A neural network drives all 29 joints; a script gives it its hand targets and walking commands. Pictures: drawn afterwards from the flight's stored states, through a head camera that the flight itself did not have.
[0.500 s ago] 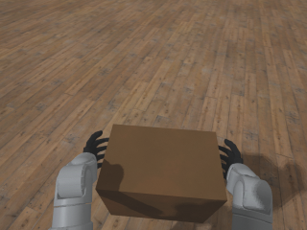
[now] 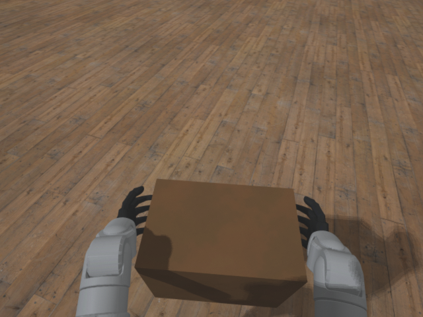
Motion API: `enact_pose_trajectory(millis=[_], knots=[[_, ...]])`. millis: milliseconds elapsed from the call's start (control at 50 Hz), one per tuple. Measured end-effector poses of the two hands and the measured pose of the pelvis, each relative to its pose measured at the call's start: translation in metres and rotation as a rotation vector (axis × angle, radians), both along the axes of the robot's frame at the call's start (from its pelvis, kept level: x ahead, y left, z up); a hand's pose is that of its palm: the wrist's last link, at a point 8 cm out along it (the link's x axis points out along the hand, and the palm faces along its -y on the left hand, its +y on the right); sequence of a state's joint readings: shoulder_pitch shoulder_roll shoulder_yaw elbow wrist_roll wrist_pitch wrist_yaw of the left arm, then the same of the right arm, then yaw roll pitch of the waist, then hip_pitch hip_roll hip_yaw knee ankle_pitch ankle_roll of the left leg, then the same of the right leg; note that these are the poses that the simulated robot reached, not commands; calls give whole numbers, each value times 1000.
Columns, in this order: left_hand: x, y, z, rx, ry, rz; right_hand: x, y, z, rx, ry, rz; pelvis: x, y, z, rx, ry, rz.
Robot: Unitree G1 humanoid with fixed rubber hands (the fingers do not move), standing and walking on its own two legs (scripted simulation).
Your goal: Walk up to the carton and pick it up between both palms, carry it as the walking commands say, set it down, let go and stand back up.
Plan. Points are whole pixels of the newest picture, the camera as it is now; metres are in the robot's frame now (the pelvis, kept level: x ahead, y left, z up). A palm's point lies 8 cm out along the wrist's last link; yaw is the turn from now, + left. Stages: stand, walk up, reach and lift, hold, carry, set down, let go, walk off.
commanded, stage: carry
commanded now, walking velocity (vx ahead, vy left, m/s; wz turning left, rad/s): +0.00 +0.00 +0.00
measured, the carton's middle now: (219, 246) +0.26 +0.00 -0.02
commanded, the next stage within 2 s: hold in 0.36 s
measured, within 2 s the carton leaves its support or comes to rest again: neither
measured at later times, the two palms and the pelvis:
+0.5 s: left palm (135, 231) +0.26 +0.16 +0.03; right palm (319, 245) +0.25 -0.18 +0.03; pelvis -0.01 -0.01 +0.00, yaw +2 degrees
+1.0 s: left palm (154, 220) +0.27 +0.12 +0.06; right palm (340, 229) +0.28 -0.22 +0.05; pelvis -0.02 -0.07 +0.01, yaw +4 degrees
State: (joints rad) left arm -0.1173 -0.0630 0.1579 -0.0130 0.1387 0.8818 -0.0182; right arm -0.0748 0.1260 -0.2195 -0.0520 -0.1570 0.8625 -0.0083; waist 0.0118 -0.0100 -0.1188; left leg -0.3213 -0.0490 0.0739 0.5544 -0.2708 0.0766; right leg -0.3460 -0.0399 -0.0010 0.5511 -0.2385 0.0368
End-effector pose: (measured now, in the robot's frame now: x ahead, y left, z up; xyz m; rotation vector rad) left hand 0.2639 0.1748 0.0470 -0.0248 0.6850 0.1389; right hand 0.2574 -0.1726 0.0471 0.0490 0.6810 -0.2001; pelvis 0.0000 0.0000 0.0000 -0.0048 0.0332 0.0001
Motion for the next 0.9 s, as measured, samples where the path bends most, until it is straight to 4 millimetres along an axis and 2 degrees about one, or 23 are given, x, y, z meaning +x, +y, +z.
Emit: enact_pose_trajectory(millis=[400,480,540,740,900], knots=[[-1,-6,-8,-4,-12,-13,-3,-6,-3,-13,-11,-4,1,-3,1,0,-2,-4],[-1,-10,-17,13,21,-11,-3,-10,-18,-32,26,19,-4,-6,4,-6,-69,28],[-3,-15,-15,28,15,-8,0,-14,-19,-31,16,39,-7,-9,6,-2,-83,35],[3,-35,7,52,-37,7,15,-35,3,-21,-37,58,-7,-35,10,11,-113,47],[4,-49,7,63,-25,6,16,-48,0,12,-24,46,-15,-60,10,19,-122,58]])
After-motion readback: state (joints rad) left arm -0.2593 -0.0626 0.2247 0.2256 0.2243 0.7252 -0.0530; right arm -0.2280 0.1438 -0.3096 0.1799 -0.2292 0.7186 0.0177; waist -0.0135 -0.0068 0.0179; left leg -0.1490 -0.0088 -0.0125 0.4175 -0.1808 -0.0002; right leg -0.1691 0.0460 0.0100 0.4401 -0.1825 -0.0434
